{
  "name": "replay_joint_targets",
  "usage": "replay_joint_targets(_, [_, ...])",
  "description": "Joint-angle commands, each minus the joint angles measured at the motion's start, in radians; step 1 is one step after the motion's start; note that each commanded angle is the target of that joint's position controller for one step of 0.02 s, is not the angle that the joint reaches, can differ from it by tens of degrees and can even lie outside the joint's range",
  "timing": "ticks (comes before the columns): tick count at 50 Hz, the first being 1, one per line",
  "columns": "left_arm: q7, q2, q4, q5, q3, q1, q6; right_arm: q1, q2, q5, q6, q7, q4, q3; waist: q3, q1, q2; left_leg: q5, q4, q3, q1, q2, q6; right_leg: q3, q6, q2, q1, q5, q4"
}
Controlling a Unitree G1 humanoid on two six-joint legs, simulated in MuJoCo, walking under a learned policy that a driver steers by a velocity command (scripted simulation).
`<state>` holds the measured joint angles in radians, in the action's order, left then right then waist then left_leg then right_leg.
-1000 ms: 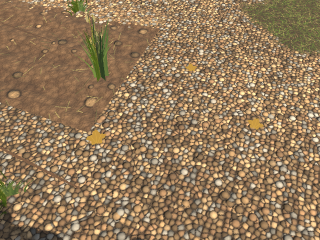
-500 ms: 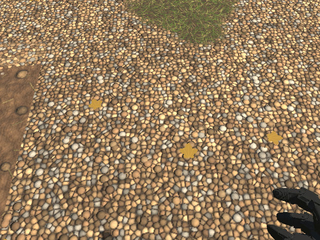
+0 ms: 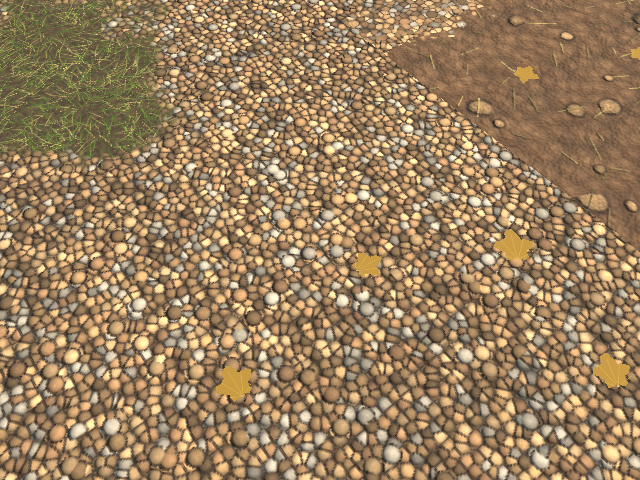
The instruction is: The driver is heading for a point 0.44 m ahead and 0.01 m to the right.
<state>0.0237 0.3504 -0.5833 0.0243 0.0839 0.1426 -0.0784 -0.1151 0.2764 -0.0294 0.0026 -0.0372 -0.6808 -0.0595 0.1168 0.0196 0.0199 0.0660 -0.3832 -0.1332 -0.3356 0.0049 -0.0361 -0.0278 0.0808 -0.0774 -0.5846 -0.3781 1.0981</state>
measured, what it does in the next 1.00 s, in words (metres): walks ahead: right foot, then left foot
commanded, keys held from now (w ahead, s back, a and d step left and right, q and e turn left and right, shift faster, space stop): e+shift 0.10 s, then shift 0.22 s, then w+shift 0.28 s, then w+q+shift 0.26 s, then shift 0.14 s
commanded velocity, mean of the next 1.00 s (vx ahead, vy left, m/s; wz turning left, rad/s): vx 0.43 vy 0.00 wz -0.16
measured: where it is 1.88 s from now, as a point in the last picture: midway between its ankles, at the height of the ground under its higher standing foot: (346, 403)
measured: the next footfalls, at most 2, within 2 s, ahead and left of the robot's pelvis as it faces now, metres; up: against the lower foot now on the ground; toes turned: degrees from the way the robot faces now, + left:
right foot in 0.18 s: +0.04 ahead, -0.15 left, +0.00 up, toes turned -13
left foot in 0.70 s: +0.20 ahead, +0.08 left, +0.00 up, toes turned -11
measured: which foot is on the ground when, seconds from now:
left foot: down 0.00-0.18, up 0.20-0.68, down 0.70-1.00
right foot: up 0.00-0.16, down 0.18-0.72, up 0.74-1.00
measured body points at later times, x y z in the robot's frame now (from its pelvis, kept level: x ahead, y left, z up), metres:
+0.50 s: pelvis +0.04 -0.05 +0.01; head +0.05 -0.07 +0.46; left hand +0.23 +0.19 -0.07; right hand +0.11 -0.35 -0.10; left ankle +0.11 +0.10 -0.69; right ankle +0.00 -0.14 -0.74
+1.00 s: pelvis +0.29 -0.02 +0.00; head +0.34 +0.00 +0.45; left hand +0.57 +0.17 -0.06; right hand +0.22 -0.28 -0.11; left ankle +0.16 +0.08 -0.74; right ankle +0.48 -0.20 -0.68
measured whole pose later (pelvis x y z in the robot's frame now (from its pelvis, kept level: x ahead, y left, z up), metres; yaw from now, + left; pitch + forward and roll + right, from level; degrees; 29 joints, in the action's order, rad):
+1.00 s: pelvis +0.29 -0.02 +0.00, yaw -4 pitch +3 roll -1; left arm -0.05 0.26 -0.58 -0.01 0.03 0.04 0.14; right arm -0.52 0.22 0.01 0.05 -0.01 -0.83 -0.02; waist 0.02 0.10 0.03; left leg 0.35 -0.28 0.11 0.02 -0.05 -0.06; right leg -0.04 0.03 -0.02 -0.70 0.08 0.63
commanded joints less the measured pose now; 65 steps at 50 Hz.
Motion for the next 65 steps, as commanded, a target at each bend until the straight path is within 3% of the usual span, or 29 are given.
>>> replay_joint_targets(1, [-0.007, 0.071, 0.063, -0.002, 0.021, 0.027, 0.006, 0.059, 0.181, 0.006, 0.01, 0.0, 0.068, -0.056, -0.238, -0.015, -0.141, 0.002, 0.157, 0.19, 0.194, 0.306, -0.199, 0.011, -0.011, -0.038, 0.048, 0.042, -0.082])
replay_joint_targets(6, [-0.03, 0.074, 0.046, -0.003, 0.028, 0.026, -0.012, 0.056, 0.208, 0.031, 0.004, 0.025, 0.04, -0.074, -0.225, -0.018, -0.163, 0.065, 0.12, 0.067, 0.163, 0.316, -0.147, 0.095, -0.071, -0.001, 0.236, 0.04, -0.355])
replay_joint_targets(8, [-0.032, 0.073, 0.008, -0.007, 0.039, 0.102, -0.016, 0.045, 0.187, 0.051, -0.004, 0.032, 0.017, -0.069, -0.232, -0.061, -0.13, 0.099, 0.022, 0.024, 0.114, 0.293, -0.086, 0.12, -0.126, 0.051, 0.391, 0.113, -0.569])
replay_joint_targets(9, [-0.024, 0.108, -0.021, -0.01, 0.052, 0.173, -0.013, -0.003, 0.145, 0.055, -0.009, 0.039, -0.011, -0.059, -0.205, -0.075, -0.041, 0.17, -0.114, -0.028, -0.001, 0.234, -0.009, 0.028, -0.178, 0.031, 0.511, 0.217, -0.695])
replay_joint_targets(10, [-0.003, 0.234, -0.017, -0.013, 0.076, 0.212, -0.007, -0.03, 0.09, 0.012, -0.011, 0.051, 0.017, -0.04, -0.185, -0.036, 0.289, 0.549, -0.455, -0.12, -0.315, 0.089, 0.106, -0.359, -0.302, -0.251, 0.662, 0.56, -0.719])
replay_joint_targets(11, [-0.005, 0.254, 0.022, -0.057, 0.074, 0.147, 0.02, 0.076, 0.121, 0.005, -0.007, 0.034, 0.059, -0.05, -0.209, -0.083, 0.243, 0.597, -0.646, 0.07, -0.393, 0.031, 0.121, -0.472, -0.438, -0.331, 0.494, 0.499, -0.765])
replay_joint_targets(13, [-0.008, 0.172, 0.022, -0.055, 0.047, 0.032, 0.062, 0.094, 0.136, 0.033, -0.015, 0.016, 0.047, -0.057, -0.184, -0.04, 0.135, 0.406, -0.719, 0.142, -0.367, 0.049, 0.083, -0.288, -0.34, -0.223, 0.43, 0.422, -0.781])
replay_joint_targets(16, [0.004, 0.083, 0.019, -0.032, 0.009, -0.026, 0.074, 0.016, 0.137, 0.017, -0.022, 0.006, -0.001, -0.06, -0.224, -0.001, 0.127, 0.268, -0.771, 0.139, -0.274, 0.038, 0.105, -0.189, -0.295, -0.156, 0.413, 0.536, -0.754])
replay_joint_targets(17, [0.005, 0.07, 0.0, -0.026, 0.007, 0.023, 0.078, -0.009, 0.133, 0.025, -0.016, 0.016, -0.007, -0.057, -0.263, -0.01, 0.119, 0.215, -0.744, 0.129, -0.278, 0.041, 0.103, -0.186, -0.29, -0.137, 0.46, 0.31, -0.785])
replay_joint_targets(20, [-0.002, 0.094, -0.043, -0.018, 0.008, 0.109, 0.098, 0.083, 0.126, 0.05, 0.009, 0.048, 0.016, -0.045, -0.171, -0.067, 0.166, 0.148, -0.521, 0.137, -0.354, 0.052, 0.08, -0.319, -0.288, -0.172, 0.512, -0.199, -0.917])
replay_joint_targets(29, [-0.021, 0.123, -0.079, 0.002, 0.016, 0.152, 0.142, 0.112, 0.08, 0.061, 0.085, 0.076, 0.019, -0.011, -0.068, -0.085, 0.113, 0.179, -0.216, 0.109, -0.194, 0.05, 0.027, -0.294, -0.3, -0.187, 0.408, -0.154, -0.927])
replay_joint_targets(33, [-0.034, 0.113, -0.079, 0.003, 0.014, 0.133, 0.143, 0.013, 0.084, 0.065, 0.095, 0.084, -0.011, 0.003, -0.099, -0.033, 0.083, 0.153, -0.153, 0.046, -0.015, 0.033, -0.029, -0.2, -0.271, -0.175, 0.341, -0.149, -0.863])
replay_joint_targets(35, [-0.033, 0.055, -0.067, -0.02, -0.007, 0.108, 0.15, -0.195, 0.128, 0.071, 0.09, 0.074, -0.079, -0.016, -0.17, 0.059, 0.011, 0.216, -0.161, 0.061, 0.25, 0.012, -0.071, -0.072, -0.223, -0.105, 0.222, 0.001, -0.634])
replay_joint_targets(36, [-0.031, -0.003, -0.022, -0.04, -0.027, 0.051, 0.168, -0.376, 0.234, 0.064, 0.09, 0.067, -0.118, -0.048, -0.215, 0.129, -0.2, 0.369, -0.066, 0.331, 0.442, 0.163, -0.144, 0.06, -0.149, -0.007, 0.027, 0.128, -0.219])
replay_joint_targets(37, [-0.025, -0.024, 0.056, -0.027, -0.036, 0.019, 0.2, -0.424, 0.3, 0.053, 0.097, 0.077, -0.104, -0.062, -0.23, 0.126, -0.401, 0.694, 0.153, 0.87, 0.619, 0.314, -0.304, 0.033, -0.091, 0.131, -0.348, -0.087, 0.083])
replay_joint_targets(38, [-0.03, 0.047, 0.055, 0.008, -0.024, -0.017, 0.225, -0.375, 0.234, 0.05, 0.102, 0.08, -0.076, -0.044, -0.178, 0.122, -0.218, 0.807, 0.185, 0.927, 0.63, 0.358, -0.314, -0.06, -0.112, 0.069, -0.5, -0.062, 0.2])
replay_joint_targets(40, [-0.041, 0.03, 0.05, -0.006, -0.032, -0.039, 0.244, -0.336, 0.176, 0.035, 0.097, 0.074, -0.044, -0.024, -0.127, 0.086, -0.074, 0.623, 0.164, 0.769, 0.532, 0.294, -0.281, -0.065, -0.119, 0.016, -0.493, 0.052, 0.174])
replay_joint_targets(43, [-0.049, 0.017, 0.057, -0.029, -0.027, -0.045, 0.237, -0.294, 0.109, 0.041, 0.078, 0.053, -0.034, 0.001, -0.038, 0.013, -0.092, 0.428, 0.226, 0.61, 0.298, 0.202, -0.251, -0.055, -0.075, -0.006, -0.326, 0.167, -0.053])
replay_joint_targets(45, [-0.053, 0.01, 0.068, -0.035, -0.031, -0.094, 0.228, -0.262, 0.12, 0.035, 0.073, 0.032, -0.028, 0.0, 0.003, 0.004, -0.089, 0.041, 0.228, 0.46, 0.208, 0.141, -0.219, 0.003, -0.041, 0.032, -0.24, 0.279, -0.214])
replay_joint_targets(47, [-0.067, -0.06, 0.084, -0.043, -0.057, -0.189, 0.232, -0.284, 0.136, 0.039, 0.067, 0.015, -0.054, -0.006, 0.002, 0.034, -0.1, -0.234, 0.198, 0.314, 0.089, 0.07, -0.156, 0.072, -0.034, 0.097, -0.032, 0.441, -0.431])
replay_joint_targets(51, [-0.083, -0.031, 0.092, -0.024, -0.037, -0.259, 0.229, -0.411, 0.13, 0.054, 0.055, 0.006, -0.125, -0.008, -0.048, 0.065, -0.152, -0.319, 0.148, 0.327, 0.203, 0.107, -0.104, 0.044, -0.074, 0.145, 0.129, 0.605, -0.627])
replay_joint_targets(54, [-0.069, 0.034, 0.036, -0.034, -0.003, -0.082, 0.223, -0.355, 0.161, 0.044, 0.046, -0.001, -0.115, -0.023, -0.177, -0.05, -0.188, -0.598, -0.07, 0.333, 0.302, 0.11, -0.047, 0.036, -0.13, 0.166, 0.339, 0.582, -0.642])
replay_joint_targets(55, [-0.06, 0.053, -0.007, -0.041, 0.006, 0.064, 0.218, -0.302, 0.164, 0.037, 0.041, 0.002, -0.091, -0.024, -0.255, -0.131, -0.177, -0.613, -0.247, 0.314, 0.277, 0.083, -0.011, 0.021, -0.156, 0.114, 0.495, 0.682, -0.663])
replay_joint_targets(56, [-0.049, 0.119, -0.03, -0.072, 0.012, 0.201, 0.214, -0.326, 0.087, 0.008, 0.041, 0.007, -0.047, -0.004, -0.424, -0.142, -0.019, -0.275, -0.563, 0.322, 0.064, 0.022, 0.019, -0.157, -0.234, -0.105, 0.834, 1.045, -0.522])
replay_joint_targets(57, [-0.064, 0.118, -0.06, -0.077, 0.002, 0.212, 0.206, -0.583, -0.032, 0.025, 0.039, 0.023, -0.106, 0.035, -0.636, -0.039, 0.287, 0.634, -0.982, 0.342, -0.173, -0.129, 0.082, -0.55, -0.466, -0.404, 1.105, 1.27, -0.509])
replay_joint_targets(58, [-0.07, 0.058, -0.05, -0.047, -0.001, 0.207, 0.194, -0.601, 0.096, 0.044, 0.03, 0.032, -0.152, 0.013, -0.699, -0.076, 0.164, 0.596, -1.055, 0.399, -0.188, -0.084, 0.081, -0.606, -0.457, -0.345, 1.056, 0.994, -0.582])
replay_joint_targets(59, [-0.065, 0.013, -0.037, -0.031, -0.015, 0.102, 0.182, -0.439, 0.15, 0.059, 0.021, 0.028, -0.106, -0.007, -0.523, -0.076, 0.091, 0.535, -1.017, 0.345, -0.231, -0.032, 0.084, -0.451, -0.412, -0.284, 0.894, 0.886, -0.627])
replay_joint_targets(61, [-0.059, -0.043, -0.056, -0.036, -0.043, -0.013, 0.175, -0.263, 0.147, 0.04, 0.003, 0.009, -0.05, -0.01, -0.282, -0.039, 0.001, 0.445, -0.878, 0.282, -0.203, 0.024, 0.097, -0.296, -0.359, -0.191, 0.552, 0.873, -0.707])
replay_joint_targets(65, [-0.06, -0.019, -0.11, -0.061, -0.035, -0.095, 0.172, -0.303, 0.029, 0.026, -0.018, -0.001, -0.054, 0.017, -0.229, 0.05, 0.074, 0.405, -0.515, 0.214, 0.039, 0.054, 0.114, -0.128, -0.339, -0.115, 0.259, 0.924, -0.785])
